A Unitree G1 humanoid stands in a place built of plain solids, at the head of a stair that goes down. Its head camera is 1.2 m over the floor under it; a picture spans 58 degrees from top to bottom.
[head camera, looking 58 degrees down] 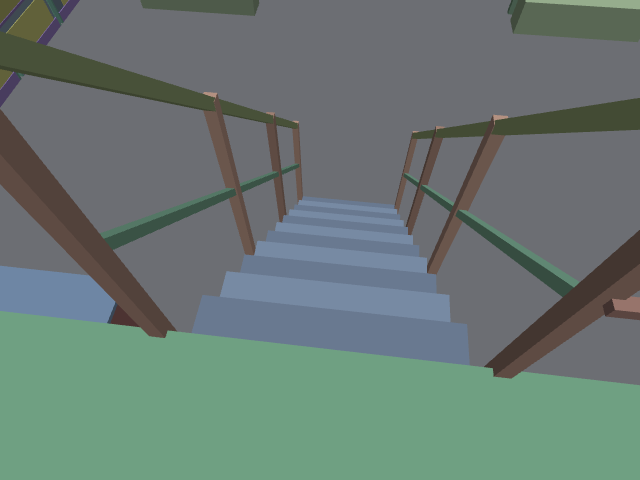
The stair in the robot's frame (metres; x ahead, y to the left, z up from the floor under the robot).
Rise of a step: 0.20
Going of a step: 0.20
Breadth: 0.92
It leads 7 degrees to the right of straight ahead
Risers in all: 12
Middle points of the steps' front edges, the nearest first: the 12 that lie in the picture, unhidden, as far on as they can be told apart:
0.39 -0.02 0.00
0.59 -0.04 -0.19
0.79 -0.07 -0.40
1.00 -0.09 -0.60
1.20 -0.11 -0.81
1.40 -0.14 -1.01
1.60 -0.16 -1.22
1.81 -0.19 -1.42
2.01 -0.21 -1.63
2.21 -0.23 -1.83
2.41 -0.26 -2.04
2.62 -0.28 -2.24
